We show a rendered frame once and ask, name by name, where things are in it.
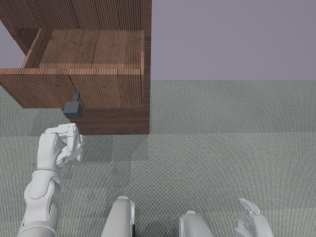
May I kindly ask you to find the left robot hand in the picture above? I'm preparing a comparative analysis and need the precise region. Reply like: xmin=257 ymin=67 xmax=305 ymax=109
xmin=37 ymin=123 xmax=85 ymax=173

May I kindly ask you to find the right robot hand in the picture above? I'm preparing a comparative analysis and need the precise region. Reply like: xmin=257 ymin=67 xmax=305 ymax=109
xmin=235 ymin=198 xmax=274 ymax=237

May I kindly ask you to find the robot left thigh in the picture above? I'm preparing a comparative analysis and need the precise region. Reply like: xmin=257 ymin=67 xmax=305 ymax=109
xmin=101 ymin=199 xmax=135 ymax=237

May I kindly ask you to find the robot right thigh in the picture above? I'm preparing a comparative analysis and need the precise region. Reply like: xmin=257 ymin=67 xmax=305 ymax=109
xmin=179 ymin=213 xmax=214 ymax=237

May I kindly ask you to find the cabinet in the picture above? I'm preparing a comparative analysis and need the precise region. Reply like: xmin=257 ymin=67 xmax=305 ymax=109
xmin=0 ymin=0 xmax=152 ymax=136

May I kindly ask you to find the robot thigh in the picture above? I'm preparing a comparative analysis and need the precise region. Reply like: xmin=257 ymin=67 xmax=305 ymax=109
xmin=101 ymin=199 xmax=135 ymax=237
xmin=179 ymin=213 xmax=214 ymax=237

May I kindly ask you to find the robot left forearm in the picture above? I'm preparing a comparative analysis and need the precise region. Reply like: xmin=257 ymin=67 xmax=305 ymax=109
xmin=17 ymin=169 xmax=62 ymax=237

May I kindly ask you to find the handle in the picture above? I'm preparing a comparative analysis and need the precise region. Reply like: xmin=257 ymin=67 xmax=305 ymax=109
xmin=63 ymin=92 xmax=83 ymax=119

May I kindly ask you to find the drawer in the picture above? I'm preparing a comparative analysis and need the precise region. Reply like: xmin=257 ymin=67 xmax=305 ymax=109
xmin=0 ymin=28 xmax=145 ymax=109

